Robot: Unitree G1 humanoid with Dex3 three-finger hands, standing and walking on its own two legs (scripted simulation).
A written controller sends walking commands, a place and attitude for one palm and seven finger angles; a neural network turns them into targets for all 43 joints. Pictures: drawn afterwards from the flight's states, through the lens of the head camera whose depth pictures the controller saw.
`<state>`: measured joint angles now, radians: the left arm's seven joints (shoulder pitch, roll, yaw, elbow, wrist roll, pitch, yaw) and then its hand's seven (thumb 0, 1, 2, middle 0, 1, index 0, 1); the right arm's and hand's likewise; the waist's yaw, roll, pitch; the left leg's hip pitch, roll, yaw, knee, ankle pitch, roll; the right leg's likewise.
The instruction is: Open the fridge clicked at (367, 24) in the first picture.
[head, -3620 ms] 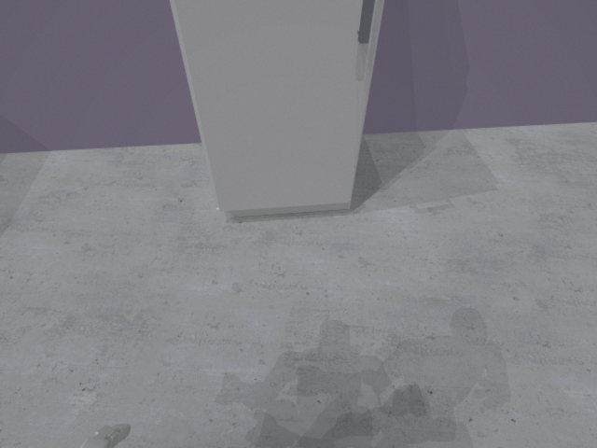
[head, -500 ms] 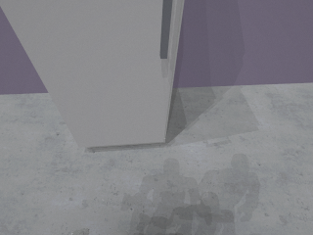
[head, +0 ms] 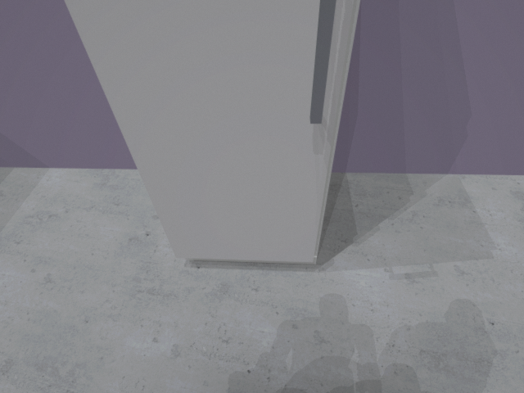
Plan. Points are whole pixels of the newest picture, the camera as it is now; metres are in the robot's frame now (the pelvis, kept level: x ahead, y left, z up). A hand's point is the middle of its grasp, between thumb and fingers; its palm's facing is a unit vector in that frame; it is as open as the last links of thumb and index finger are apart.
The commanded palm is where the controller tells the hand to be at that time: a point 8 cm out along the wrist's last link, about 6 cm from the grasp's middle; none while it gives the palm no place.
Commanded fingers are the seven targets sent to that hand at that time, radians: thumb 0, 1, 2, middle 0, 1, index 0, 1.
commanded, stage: take the last steps up to it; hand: right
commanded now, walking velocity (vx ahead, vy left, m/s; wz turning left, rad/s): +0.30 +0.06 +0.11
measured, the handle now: (323, 31) +0.72 -0.07 +0.24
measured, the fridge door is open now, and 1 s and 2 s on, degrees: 0 0 0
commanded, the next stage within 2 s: come to a stop and stand still in 0.58 s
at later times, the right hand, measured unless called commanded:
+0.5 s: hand (342, 380) +0.20 -0.11 -0.16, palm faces +0.04 +0.98 -0.22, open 7.2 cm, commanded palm none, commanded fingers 0.00 -0.90 -0.90 0.20 0.30 0.20 0.30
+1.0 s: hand (348, 385) +0.20 -0.13 -0.18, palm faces +0.03 +0.98 -0.18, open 7.4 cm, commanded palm none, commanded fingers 0.00 -0.90 -0.90 0.20 0.30 0.20 0.30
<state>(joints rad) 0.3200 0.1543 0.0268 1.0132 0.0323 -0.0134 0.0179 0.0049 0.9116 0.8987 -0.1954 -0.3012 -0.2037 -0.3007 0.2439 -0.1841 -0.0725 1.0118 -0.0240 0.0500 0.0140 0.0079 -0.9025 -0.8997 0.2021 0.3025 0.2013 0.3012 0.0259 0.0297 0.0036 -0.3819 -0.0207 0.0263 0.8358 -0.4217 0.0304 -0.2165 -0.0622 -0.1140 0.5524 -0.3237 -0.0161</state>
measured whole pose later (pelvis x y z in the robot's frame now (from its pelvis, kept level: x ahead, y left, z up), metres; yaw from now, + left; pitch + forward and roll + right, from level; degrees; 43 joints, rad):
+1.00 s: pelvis +0.20 +0.04 +0.00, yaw +3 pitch -2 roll +2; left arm 0.07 0.12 0.04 0.99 0.00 0.00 0.05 -0.02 0.93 0.90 -0.20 -0.30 -0.21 -0.30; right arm 0.27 -0.15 -0.05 1.07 -0.02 0.05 -0.04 0.01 -0.90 -0.90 0.20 0.30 0.20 0.30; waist -0.03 0.01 0.12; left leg -0.38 0.03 0.02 1.02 -0.52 -0.04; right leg -0.32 -0.07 -0.17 0.50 -0.15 -0.07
